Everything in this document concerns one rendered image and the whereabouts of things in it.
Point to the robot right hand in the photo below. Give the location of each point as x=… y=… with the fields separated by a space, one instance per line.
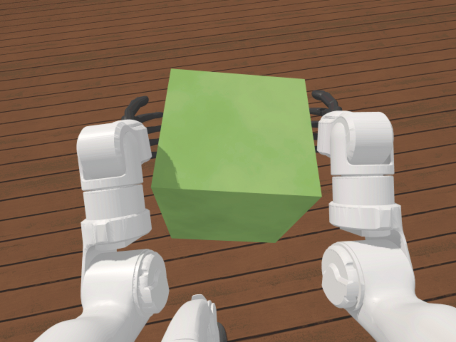
x=329 y=101

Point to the robot left forearm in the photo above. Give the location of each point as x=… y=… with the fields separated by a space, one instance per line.
x=110 y=158

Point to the carton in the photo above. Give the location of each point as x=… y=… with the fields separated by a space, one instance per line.
x=236 y=159

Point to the robot right forearm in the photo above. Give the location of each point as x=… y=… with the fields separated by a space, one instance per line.
x=360 y=146

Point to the robot left thigh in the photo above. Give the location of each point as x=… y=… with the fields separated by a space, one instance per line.
x=195 y=321

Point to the robot left upper arm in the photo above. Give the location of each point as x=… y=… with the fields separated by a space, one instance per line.
x=121 y=291

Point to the robot right upper arm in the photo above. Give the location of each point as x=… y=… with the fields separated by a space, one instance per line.
x=374 y=282

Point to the robot left hand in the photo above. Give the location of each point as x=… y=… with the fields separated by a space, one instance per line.
x=131 y=110

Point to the left robot shin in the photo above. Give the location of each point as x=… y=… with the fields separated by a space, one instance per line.
x=216 y=336

